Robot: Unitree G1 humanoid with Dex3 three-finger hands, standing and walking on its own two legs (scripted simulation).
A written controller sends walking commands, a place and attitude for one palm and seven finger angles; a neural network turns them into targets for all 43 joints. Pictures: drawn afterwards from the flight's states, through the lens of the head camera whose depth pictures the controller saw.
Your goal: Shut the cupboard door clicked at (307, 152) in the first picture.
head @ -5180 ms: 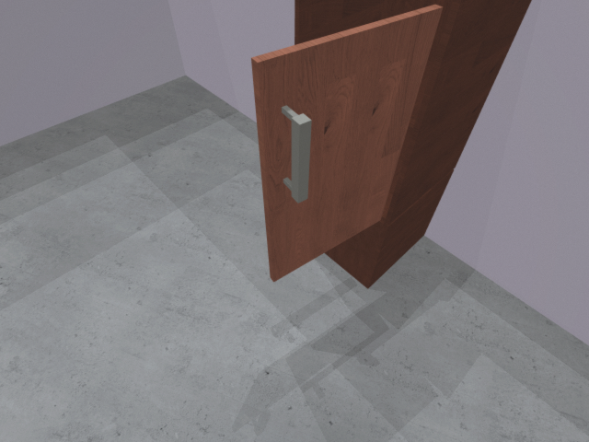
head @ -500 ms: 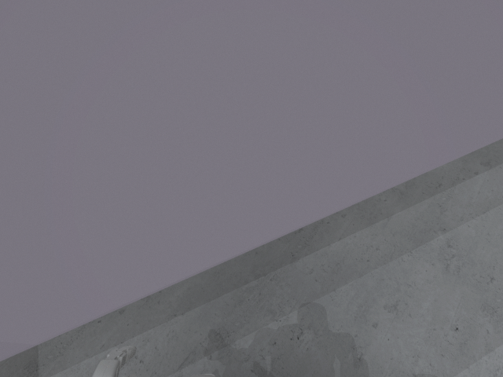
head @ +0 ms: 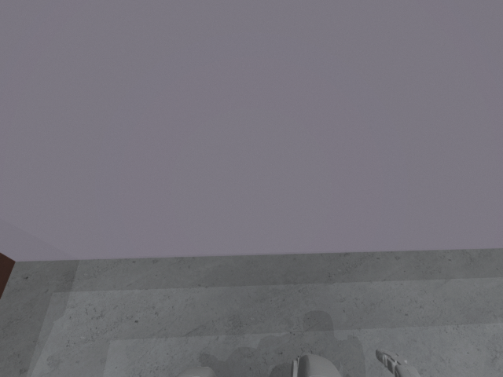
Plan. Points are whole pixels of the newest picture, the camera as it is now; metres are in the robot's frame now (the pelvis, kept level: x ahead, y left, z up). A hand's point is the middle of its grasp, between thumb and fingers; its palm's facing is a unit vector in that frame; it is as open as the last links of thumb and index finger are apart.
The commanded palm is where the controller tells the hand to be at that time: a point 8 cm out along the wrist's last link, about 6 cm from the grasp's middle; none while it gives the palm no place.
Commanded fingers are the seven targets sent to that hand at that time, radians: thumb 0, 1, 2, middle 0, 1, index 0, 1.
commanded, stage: turn to face it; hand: left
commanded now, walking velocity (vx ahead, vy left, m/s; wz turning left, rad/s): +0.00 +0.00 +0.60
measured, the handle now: out of the picture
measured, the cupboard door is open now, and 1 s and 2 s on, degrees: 81 81 81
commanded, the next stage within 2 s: none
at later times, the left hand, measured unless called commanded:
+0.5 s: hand out of the picture +0.06 +0.16 -0.17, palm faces +0.31 -0.93 -0.21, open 7.3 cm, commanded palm none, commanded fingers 0.00 0.90 0.90 -0.20 -0.30 -0.20 -0.30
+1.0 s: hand out of the picture +0.04 +0.14 -0.14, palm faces +0.56 -0.77 -0.29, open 7.4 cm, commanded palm none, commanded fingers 0.00 0.90 0.90 -0.20 -0.30 -0.20 -0.30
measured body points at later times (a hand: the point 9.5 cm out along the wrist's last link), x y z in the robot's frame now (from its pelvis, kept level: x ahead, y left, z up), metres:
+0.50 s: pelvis +0.04 -0.04 +0.00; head +0.10 -0.02 +0.45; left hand +0.04 +0.20 -0.15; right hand +0.20 -0.27 -0.14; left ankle +0.00 +0.06 -0.71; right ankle +0.04 -0.17 -0.73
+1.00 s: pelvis +0.09 -0.07 +0.01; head +0.15 -0.06 +0.45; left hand +0.02 +0.18 -0.12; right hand +0.30 -0.24 -0.15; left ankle -0.02 +0.02 -0.65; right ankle +0.13 -0.17 -0.73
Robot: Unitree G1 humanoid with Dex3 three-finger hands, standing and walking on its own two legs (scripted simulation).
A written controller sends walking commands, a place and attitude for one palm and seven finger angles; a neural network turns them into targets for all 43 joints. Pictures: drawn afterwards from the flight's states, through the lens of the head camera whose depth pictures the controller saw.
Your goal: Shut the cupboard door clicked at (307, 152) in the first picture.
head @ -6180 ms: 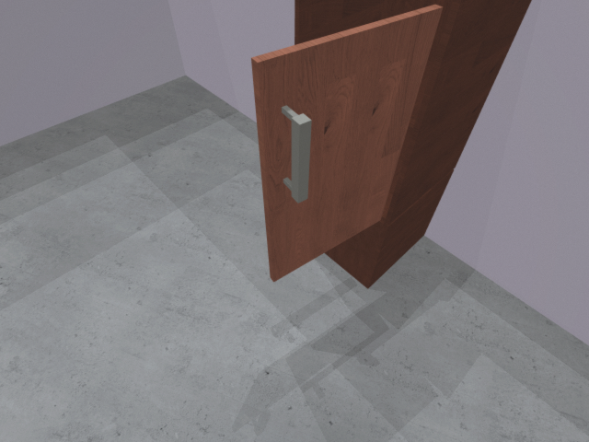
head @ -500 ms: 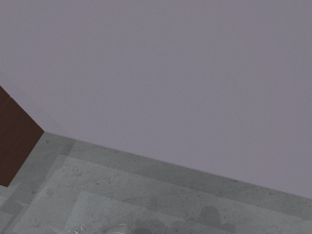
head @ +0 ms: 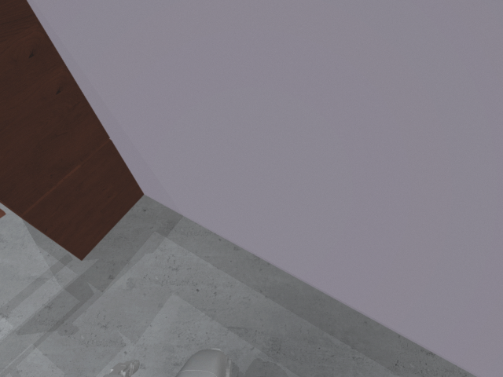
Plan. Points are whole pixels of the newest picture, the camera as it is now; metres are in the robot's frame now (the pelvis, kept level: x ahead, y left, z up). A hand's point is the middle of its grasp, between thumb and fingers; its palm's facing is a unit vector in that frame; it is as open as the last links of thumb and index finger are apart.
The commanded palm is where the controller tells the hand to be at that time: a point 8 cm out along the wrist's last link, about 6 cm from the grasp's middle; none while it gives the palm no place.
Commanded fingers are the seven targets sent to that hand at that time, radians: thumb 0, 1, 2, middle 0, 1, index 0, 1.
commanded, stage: turn to face it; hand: left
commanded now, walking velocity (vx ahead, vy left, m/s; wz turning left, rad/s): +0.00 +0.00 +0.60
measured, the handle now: out of the picture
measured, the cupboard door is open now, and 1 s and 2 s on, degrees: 81 81 81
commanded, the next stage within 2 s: take the last steps up to it in 1.34 s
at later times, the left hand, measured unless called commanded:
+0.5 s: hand out of the picture +0.07 +0.23 -0.16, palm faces +0.31 -0.91 -0.28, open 7.4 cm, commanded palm none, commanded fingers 0.00 0.90 0.90 -0.20 -0.30 -0.20 -0.30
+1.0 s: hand out of the picture -0.05 +0.19 -0.19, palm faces +0.60 -0.76 -0.24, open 7.4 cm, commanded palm none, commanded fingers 0.00 0.90 0.90 -0.20 -0.30 -0.20 -0.30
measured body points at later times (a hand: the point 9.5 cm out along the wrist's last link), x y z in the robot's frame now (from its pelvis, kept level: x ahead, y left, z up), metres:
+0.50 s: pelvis +0.03 -0.01 +0.00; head +0.08 +0.00 +0.44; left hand +0.05 +0.28 -0.13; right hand +0.18 -0.23 -0.15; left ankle +0.01 +0.12 -0.74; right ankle +0.06 -0.14 -0.71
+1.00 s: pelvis +0.04 -0.01 -0.01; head +0.07 +0.04 +0.44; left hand -0.08 +0.23 -0.17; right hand +0.28 -0.16 -0.13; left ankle -0.01 +0.08 -0.73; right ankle +0.08 -0.15 -0.68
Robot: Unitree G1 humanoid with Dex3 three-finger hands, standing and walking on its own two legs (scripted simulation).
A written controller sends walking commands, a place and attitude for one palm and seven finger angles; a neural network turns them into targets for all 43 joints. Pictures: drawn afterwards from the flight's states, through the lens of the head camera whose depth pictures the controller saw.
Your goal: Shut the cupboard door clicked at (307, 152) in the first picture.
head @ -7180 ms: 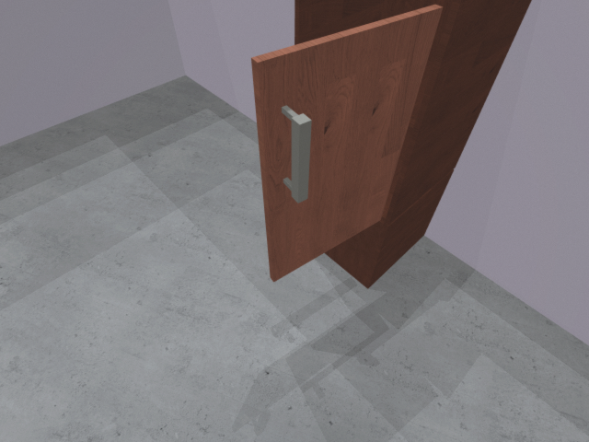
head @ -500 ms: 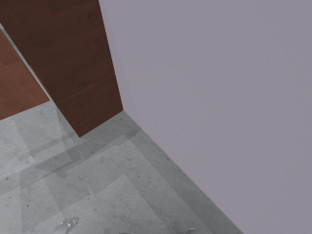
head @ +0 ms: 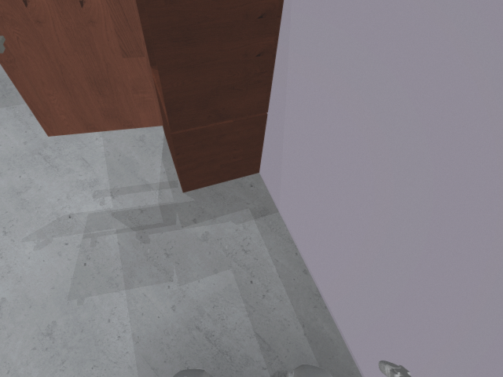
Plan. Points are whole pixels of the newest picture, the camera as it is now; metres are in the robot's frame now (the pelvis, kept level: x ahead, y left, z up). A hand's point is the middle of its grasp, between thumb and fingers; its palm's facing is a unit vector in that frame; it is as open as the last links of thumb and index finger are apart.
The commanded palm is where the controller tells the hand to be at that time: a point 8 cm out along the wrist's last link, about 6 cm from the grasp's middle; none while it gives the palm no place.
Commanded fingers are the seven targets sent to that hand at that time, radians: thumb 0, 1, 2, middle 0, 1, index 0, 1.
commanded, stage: turn to face it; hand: left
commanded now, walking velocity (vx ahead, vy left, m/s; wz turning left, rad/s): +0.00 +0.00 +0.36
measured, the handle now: out of the picture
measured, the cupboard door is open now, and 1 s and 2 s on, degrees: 81 81 81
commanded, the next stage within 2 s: take the last steps up to it in 0.34 s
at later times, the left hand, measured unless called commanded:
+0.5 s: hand out of the picture +0.02 +0.15 -0.15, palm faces +0.22 -0.95 -0.22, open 7.3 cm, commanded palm none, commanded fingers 0.00 0.90 0.90 -0.20 -0.30 -0.20 -0.30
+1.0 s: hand (124, 364) +0.15 +0.22 -0.14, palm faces +0.27 -0.94 -0.21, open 7.4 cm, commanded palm none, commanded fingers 0.00 0.90 0.90 -0.20 -0.30 -0.20 -0.30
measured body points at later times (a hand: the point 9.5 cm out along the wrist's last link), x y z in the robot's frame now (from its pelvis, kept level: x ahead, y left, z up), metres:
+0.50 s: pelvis +0.01 -0.04 +0.02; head +0.06 -0.03 +0.46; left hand +0.01 +0.20 -0.13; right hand +0.12 -0.27 -0.14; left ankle -0.02 +0.09 -0.67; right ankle +0.01 -0.15 -0.72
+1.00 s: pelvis +0.10 +0.01 +0.01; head +0.13 +0.00 +0.46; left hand +0.13 +0.27 -0.13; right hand +0.11 -0.21 -0.15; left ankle +0.00 +0.08 -0.72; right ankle +0.19 -0.08 -0.71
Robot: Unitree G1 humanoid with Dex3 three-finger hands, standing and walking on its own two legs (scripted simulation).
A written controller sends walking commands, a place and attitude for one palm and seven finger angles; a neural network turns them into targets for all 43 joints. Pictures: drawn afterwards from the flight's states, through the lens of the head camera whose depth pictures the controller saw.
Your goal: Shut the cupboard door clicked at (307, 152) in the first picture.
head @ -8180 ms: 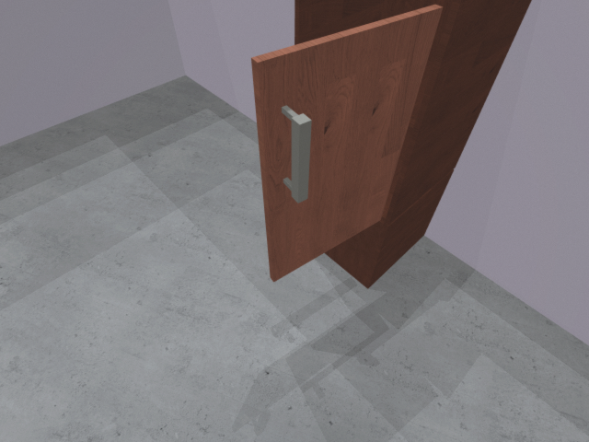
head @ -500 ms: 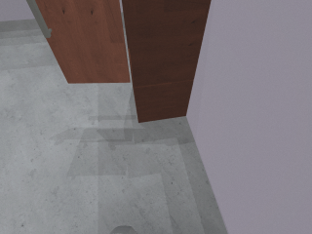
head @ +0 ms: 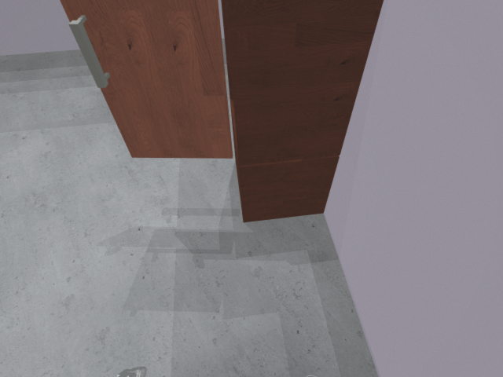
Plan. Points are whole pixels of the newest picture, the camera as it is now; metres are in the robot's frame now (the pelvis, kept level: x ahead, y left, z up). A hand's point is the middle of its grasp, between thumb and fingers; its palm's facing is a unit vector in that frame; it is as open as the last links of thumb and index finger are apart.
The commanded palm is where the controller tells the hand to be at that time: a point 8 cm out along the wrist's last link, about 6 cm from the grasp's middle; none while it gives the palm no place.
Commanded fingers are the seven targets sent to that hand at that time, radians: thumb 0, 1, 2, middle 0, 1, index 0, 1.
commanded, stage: take the last steps up to it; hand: left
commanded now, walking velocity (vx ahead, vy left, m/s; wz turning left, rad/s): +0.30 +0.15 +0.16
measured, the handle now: (93, 52) +0.87 +0.46 +0.08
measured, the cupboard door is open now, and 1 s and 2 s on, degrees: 81 81 81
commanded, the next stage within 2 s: come to a stop and stand still in 0.86 s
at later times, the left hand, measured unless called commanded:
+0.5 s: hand out of the picture +0.08 +0.25 -0.19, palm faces +0.20 -0.96 -0.19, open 7.3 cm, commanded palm none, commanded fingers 0.00 0.90 0.90 -0.20 -0.30 -0.20 -0.30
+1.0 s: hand (132, 240) +0.42 +0.30 -0.15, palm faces +0.12 -0.96 -0.25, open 7.3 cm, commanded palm none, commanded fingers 0.00 0.90 0.90 -0.20 -0.30 -0.20 -0.30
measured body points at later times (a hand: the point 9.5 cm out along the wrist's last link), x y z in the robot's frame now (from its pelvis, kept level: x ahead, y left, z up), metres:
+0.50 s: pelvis +0.17 +0.08 -0.02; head +0.21 +0.09 +0.43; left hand +0.07 +0.30 -0.17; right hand +0.32 -0.15 -0.15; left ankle +0.24 +0.20 -0.74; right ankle +0.07 -0.09 -0.70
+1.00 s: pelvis +0.36 +0.11 +0.01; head +0.40 +0.08 +0.46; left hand +0.42 +0.35 -0.13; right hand +0.36 -0.12 -0.16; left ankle +0.32 +0.25 -0.66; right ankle +0.37 +0.03 -0.73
